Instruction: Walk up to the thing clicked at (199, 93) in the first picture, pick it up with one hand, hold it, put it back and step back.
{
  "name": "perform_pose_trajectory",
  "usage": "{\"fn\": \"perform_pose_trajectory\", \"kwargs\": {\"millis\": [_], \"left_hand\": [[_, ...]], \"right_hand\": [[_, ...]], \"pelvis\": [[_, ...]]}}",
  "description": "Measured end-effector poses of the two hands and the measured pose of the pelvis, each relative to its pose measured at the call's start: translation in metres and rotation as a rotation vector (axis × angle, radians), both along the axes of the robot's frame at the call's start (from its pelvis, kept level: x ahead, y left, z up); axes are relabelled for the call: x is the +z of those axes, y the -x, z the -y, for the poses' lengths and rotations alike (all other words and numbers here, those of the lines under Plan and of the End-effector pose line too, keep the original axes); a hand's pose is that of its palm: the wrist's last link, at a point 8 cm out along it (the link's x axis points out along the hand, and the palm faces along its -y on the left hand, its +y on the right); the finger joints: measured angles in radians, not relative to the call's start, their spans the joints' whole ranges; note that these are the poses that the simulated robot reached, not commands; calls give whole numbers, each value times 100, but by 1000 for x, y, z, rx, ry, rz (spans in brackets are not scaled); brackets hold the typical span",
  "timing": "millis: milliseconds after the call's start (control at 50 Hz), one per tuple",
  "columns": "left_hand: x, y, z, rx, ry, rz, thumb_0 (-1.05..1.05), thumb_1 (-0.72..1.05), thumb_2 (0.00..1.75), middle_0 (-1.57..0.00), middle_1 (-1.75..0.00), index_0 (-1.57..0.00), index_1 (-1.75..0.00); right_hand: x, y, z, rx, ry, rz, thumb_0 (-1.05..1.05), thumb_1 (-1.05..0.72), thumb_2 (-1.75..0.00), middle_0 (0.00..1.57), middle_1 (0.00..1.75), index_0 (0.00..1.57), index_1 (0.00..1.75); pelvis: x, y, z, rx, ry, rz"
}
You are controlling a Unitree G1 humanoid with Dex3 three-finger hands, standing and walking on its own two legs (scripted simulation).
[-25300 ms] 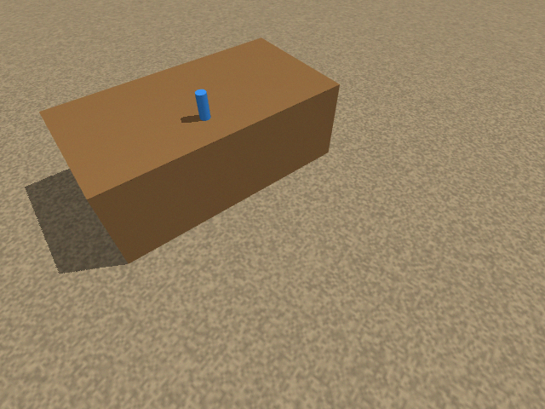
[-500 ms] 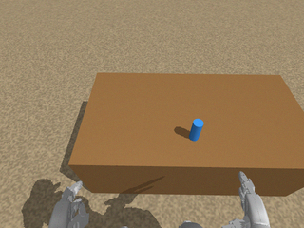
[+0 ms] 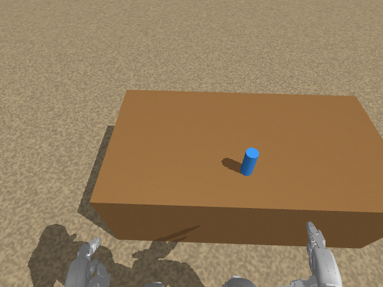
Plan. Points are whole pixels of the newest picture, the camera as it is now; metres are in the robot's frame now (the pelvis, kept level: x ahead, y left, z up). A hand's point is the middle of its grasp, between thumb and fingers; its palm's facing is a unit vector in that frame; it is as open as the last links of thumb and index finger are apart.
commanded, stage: stand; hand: right
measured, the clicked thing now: (249, 162) +0.56 -0.19 -0.24
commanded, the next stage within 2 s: none
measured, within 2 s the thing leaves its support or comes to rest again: neither
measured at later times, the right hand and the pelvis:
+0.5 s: hand out of the picture +0.13 -0.24 -0.10, palm faces -0.06 +0.92 -0.38, open 10.2 cm; pelvis +0.00 -0.01 +0.02, yaw +0 degrees
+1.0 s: hand out of the picture +0.05 -0.25 -0.10, palm faces -0.02 +0.93 -0.36, open 7.4 cm; pelvis +0.00 +0.00 +0.06, yaw +0 degrees
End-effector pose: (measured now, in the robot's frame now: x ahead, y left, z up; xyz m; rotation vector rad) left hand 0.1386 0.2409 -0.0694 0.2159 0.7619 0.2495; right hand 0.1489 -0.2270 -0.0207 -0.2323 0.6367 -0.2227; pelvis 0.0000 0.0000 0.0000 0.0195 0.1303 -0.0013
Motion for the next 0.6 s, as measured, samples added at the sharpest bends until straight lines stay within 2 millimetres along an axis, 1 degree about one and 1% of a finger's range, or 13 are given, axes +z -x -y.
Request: {"fn": "perform_pose_trajectory", "kwargs": {"millis": [160,200,260,300,320,380,420,520,600], "left_hand": [[4,-5,2,-9,-11,36,1,90,90,-20,-30,-20,-30],[5,-7,2,-13,-14,44,1,90,90,-20,-30,-20,-30],[7,-9,3,-18,-17,55,1,90,90,-20,-30,-20,-30],[7,-10,4,-21,-19,60,1,90,90,-20,-30,-20,-30],[6,-11,4,-53,-36,46,1,90,90,-20,-30,-20,-30],[-5,-8,-1,-159,-62,-67,0,90,90,-20,-30,-20,-30],[-10,-4,-8,-165,-57,-123,0,90,90,-21,-30,-21,-30],[-11,18,-28,-111,-47,-221,0,90,90,-21,-30,-21,-30],[-12,38,-39,-68,-51,-304,0,90,90,-20,-30,-21,-30]], "right_hand": [[0,2,1,-13,0,-15,-1,49,-9,7,7,7,6],[0,2,2,-15,0,-18,-1,46,-12,10,10,9,9],[0,2,3,-17,-2,-21,-1,36,-22,13,17,13,16],[1,2,3,-16,-2,-25,0,27,-31,15,20,15,19],[-1,1,4,15,21,-29,0,21,-37,16,22,16,21],[-20,3,16,118,76,-116,0,3,-54,18,25,18,24],[-31,9,29,131,88,-187,0,-11,-64,19,27,19,26],[-43,31,57,84,92,-319,0,-48,-79,20,29,20,28],[-47,50,70,42,94,-398,1,-69,-85,21,30,20,29]], "pelvis": [[1,1,0,-5,-3,8],[2,1,0,-5,-4,9],[2,0,1,-6,-5,11],[3,0,1,-7,-6,12],[4,1,2,-5,-4,27],[8,3,3,-3,5,75],[10,3,3,-2,10,94],[17,-1,6,2,18,117],[23,-5,8,2,16,132]]}}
